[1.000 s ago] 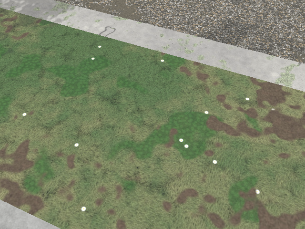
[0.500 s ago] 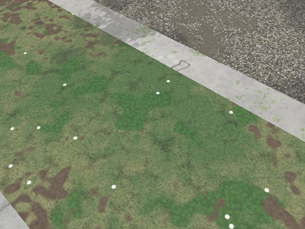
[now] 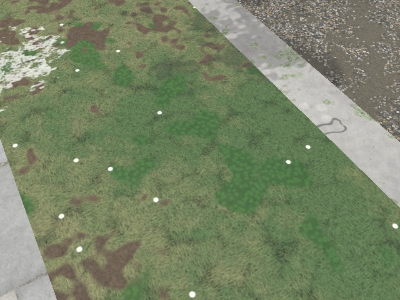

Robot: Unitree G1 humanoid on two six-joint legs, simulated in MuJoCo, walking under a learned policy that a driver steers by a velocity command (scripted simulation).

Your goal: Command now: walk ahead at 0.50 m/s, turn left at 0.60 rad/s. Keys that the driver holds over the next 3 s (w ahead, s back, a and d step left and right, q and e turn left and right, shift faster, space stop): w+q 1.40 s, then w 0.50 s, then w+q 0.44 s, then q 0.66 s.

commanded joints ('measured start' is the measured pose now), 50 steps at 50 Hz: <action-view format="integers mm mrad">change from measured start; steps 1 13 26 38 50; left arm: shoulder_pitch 29 -188 38 102 21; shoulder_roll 111 110 88 199 116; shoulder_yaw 32 35 47 79 38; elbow -63 -130 -25 51 -50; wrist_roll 17 -10 5 -30 15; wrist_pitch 3 -13 -5 42 5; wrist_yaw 3 -23 -1 10 1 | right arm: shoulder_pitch -32 94 -11 -228 -28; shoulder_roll -131 -157 -61 -65 -134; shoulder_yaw -35 -47 -18 -13 -34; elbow -71 14 -60 -135 -70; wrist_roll -3 17 14 12 -3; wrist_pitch -26 0 24 12 -26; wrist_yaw -16 -47 -31 28 -15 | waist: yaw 32 -26 27 56 29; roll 57 143 -71 -59 72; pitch -111 -64 -35 1 -113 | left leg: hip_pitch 137 140 -404 -258 166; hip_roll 270 233 212 142 268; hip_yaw -339 -405 -88 79 -346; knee -239 -73 634 161 -248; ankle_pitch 250 9 -86 41 190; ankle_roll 218 93 -102 -25 205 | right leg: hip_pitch -127 92 382 558 -134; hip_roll -40 68 -189 -210 -48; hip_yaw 25 41 116 -199 25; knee -99 -658 -996 -898 -83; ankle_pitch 60 297 273 726 86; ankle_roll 30 3 -206 -137 21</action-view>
